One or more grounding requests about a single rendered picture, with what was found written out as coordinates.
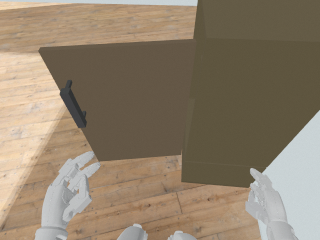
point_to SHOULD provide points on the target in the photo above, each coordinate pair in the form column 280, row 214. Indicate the right robot hand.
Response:
column 270, row 207

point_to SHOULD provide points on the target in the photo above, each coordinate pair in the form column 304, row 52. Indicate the cupboard door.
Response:
column 135, row 94

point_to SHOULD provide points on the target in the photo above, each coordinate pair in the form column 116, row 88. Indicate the handle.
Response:
column 72, row 105

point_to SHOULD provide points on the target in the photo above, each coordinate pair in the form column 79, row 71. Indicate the left robot shin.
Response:
column 137, row 225

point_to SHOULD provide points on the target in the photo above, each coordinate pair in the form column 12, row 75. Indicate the left robot hand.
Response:
column 55, row 209

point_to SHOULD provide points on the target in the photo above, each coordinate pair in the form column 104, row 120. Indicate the left robot forearm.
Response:
column 51, row 233

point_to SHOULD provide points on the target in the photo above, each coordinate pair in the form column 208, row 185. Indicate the robot left thigh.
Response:
column 133, row 233

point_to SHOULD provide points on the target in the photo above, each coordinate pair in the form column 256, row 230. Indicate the right robot forearm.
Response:
column 279, row 230

